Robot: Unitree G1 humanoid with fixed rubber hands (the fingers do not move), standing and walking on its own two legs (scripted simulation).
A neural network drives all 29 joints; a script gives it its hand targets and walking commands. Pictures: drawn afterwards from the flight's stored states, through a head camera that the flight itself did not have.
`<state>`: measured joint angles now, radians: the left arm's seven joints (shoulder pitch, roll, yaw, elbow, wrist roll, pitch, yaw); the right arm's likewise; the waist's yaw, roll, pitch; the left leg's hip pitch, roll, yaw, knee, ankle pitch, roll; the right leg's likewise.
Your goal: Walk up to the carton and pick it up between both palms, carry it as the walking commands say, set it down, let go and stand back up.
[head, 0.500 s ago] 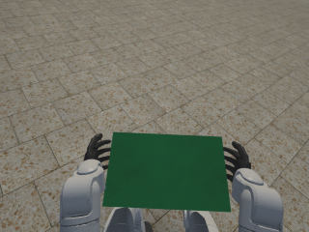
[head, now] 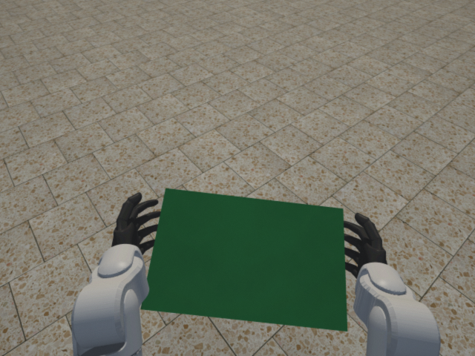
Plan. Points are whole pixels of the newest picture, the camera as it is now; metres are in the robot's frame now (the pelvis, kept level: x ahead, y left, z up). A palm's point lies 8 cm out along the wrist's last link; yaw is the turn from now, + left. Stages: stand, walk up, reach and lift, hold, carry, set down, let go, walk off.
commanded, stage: carry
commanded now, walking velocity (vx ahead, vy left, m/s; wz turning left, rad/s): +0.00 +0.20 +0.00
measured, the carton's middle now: (244, 261) +0.28 +0.01 +0.01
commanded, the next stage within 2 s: none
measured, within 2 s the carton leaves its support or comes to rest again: neither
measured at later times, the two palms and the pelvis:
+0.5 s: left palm out of the picture +0.14 +0.31 +0.09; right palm (270, 317) +0.17 -0.02 +0.09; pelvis -0.09 +0.11 +0.00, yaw +3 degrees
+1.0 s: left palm out of the picture +0.10 +0.42 +0.09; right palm (186, 354) +0.13 +0.08 +0.08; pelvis -0.13 +0.22 +0.00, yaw +4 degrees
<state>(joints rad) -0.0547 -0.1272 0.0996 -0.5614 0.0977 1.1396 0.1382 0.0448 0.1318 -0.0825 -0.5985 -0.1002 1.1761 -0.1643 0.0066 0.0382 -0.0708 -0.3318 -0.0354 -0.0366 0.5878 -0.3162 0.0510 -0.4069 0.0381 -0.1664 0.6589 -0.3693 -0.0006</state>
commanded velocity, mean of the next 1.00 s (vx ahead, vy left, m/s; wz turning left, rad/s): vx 0.00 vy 0.20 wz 0.00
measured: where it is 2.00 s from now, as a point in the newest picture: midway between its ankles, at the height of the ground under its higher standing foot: outside the picture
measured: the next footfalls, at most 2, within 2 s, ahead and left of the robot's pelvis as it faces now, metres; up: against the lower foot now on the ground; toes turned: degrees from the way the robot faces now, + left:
right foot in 0.02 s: +0.04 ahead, -0.08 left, +0.00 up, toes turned -7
left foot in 0.36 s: +0.00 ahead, +0.22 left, +0.00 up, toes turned +8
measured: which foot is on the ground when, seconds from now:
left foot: down 0.00-0.02, up 0.04-0.34, down 0.36-0.64, up 0.66-0.82, down 0.84-1.00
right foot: up 0.00-0.00, down 0.02-0.38, up 0.40-0.62, down 0.64-0.84, up 0.86-1.00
